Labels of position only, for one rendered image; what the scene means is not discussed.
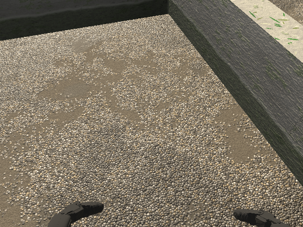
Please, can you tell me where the left robot hand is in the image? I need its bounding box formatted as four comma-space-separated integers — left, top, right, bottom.
47, 201, 104, 227

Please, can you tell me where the right robot hand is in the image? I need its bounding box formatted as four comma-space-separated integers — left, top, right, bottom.
234, 209, 290, 227

